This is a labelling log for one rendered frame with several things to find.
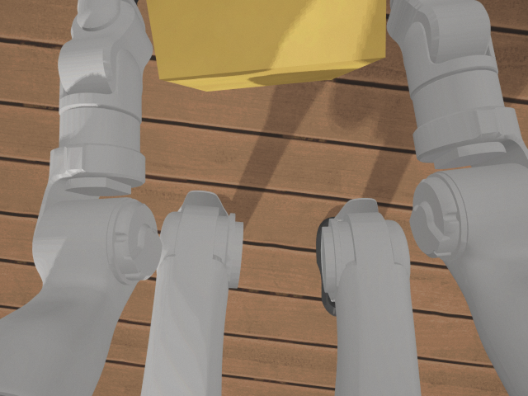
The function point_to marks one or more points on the robot left upper arm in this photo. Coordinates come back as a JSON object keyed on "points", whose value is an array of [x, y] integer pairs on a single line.
{"points": [[90, 255]]}

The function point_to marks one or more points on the robot right thigh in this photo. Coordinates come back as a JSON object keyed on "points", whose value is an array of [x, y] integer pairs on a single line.
{"points": [[376, 344]]}

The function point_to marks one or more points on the right robot foot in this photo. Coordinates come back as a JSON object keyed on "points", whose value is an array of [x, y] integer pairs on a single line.
{"points": [[327, 303]]}

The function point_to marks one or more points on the right robot forearm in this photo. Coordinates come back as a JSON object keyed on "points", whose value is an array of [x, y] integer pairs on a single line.
{"points": [[453, 83]]}

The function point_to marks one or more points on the carton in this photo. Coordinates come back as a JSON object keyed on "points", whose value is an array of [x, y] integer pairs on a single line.
{"points": [[214, 45]]}

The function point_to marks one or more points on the robot right upper arm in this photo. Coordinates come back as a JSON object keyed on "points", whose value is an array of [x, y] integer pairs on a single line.
{"points": [[476, 221]]}

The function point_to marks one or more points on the left robot forearm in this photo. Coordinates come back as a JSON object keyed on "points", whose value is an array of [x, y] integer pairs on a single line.
{"points": [[100, 105]]}

